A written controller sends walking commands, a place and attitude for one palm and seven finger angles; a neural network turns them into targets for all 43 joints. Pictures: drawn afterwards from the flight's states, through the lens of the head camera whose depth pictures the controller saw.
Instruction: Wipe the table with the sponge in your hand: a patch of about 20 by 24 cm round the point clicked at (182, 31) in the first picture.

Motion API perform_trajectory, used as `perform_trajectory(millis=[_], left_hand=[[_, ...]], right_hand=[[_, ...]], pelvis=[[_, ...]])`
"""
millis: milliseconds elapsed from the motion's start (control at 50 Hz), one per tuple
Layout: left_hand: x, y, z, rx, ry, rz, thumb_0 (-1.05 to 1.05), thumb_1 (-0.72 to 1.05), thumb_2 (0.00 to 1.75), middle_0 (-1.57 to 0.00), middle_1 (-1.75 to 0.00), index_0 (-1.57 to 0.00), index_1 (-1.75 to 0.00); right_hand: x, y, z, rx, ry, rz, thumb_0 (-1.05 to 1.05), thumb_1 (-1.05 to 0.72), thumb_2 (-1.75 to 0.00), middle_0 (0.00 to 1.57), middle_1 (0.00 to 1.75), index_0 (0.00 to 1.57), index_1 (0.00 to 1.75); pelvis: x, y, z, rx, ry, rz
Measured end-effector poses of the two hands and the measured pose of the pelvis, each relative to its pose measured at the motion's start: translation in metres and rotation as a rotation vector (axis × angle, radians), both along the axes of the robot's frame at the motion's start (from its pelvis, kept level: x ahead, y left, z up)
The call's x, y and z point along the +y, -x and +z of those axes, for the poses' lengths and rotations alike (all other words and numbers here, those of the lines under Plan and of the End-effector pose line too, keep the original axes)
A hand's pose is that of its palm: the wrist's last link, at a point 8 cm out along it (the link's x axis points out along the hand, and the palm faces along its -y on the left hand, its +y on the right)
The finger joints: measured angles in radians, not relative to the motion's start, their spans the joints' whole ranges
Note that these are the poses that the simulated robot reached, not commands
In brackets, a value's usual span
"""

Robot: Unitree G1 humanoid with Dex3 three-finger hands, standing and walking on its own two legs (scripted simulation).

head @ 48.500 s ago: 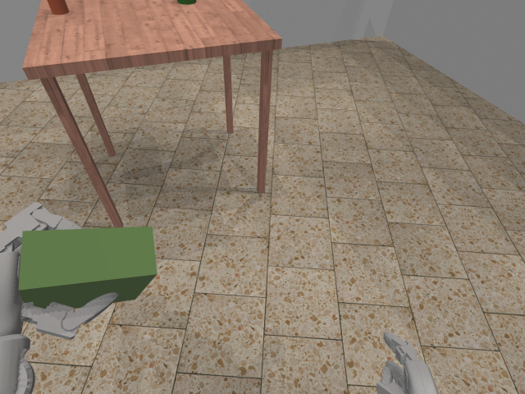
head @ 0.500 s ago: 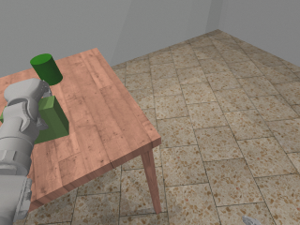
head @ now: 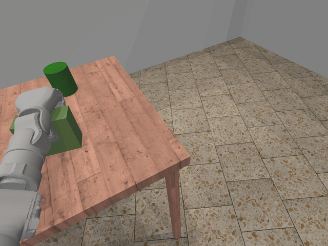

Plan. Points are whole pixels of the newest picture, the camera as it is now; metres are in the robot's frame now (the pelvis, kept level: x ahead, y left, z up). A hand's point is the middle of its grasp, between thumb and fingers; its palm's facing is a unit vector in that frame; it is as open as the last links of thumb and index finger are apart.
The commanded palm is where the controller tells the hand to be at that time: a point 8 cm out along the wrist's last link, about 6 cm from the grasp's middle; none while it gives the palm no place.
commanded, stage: slide back across to the first lane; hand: left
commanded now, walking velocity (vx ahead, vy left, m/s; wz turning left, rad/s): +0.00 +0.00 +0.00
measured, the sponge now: (53, 137) +0.38 +0.32 +0.08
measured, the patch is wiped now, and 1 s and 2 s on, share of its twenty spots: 1.00 1.00 1.00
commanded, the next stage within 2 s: wipe back along the first lane in 0.58 s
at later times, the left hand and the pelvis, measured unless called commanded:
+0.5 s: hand (22, 121) +0.38 +0.37 +0.14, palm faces +0.01 -0.05 -1.00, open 9.8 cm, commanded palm +0.34 +0.38 +0.19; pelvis +0.03 +0.04 +0.01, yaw +1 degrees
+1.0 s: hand (9, 134) +0.34 +0.38 +0.14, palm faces +0.09 -0.04 -0.99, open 9.7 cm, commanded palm +0.30 +0.37 +0.18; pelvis +0.03 +0.07 +0.01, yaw +2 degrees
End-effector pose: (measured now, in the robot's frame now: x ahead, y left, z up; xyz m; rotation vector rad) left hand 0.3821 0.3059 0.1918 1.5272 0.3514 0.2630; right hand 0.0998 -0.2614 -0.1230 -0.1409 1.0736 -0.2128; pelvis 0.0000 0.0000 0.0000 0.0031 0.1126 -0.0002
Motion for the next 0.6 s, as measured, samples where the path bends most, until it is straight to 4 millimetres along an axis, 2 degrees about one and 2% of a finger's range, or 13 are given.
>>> perform_trajectory(millis=[160, 300, 440, 600], left_hand=[[0.009, 0.003, 0.004, -0.047, 0.011, 0.011, -0.01, -0.61, 1.07, -0.83, -1.33, -0.85, -1.46], [0.031, 0.004, 0.004, -0.048, 0.013, 0.056, -0.01, -0.59, 1.07, -0.81, -1.35, -0.84, -1.48], [0.055, 0.015, 0.004, -0.055, 0.014, 0.074, -0.01, -0.57, 1.06, -0.8, -1.36, -0.82, -1.49], [0.069, 0.024, 0.004, -0.059, 0.013, 0.062, -0.01, -0.57, 1.06, -0.79, -1.36, -0.82, -1.5]], right_hand=[[0.025, -0.037, 0.013, -0.072, -0.015, 0.039, 0.01, -0.91, -0.9, 0.2, 0.3, 0.2, 0.3], [0.039, -0.068, 0.028, -0.129, -0.007, 0.072, 0.01, -0.91, -0.9, 0.2, 0.3, 0.2, 0.3], [0.051, -0.093, 0.035, -0.151, 0.004, 0.107, 0.01, -0.91, -0.9, 0.2, 0.3, 0.2, 0.3], [0.074, -0.119, 0.038, -0.167, -0.004, 0.158, 0.01, -0.91, -0.9, 0.2, 0.3, 0.2, 0.29]], pelvis=[[0.013, -0.007, 0.004, -0.032, 0.003, 0.002], [0.023, -0.016, 0.006, -0.046, 0.008, 0.002], [0.036, -0.028, 0.008, -0.057, 0.016, 0.005], [0.051, -0.037, 0.009, -0.061, 0.024, 0.019]])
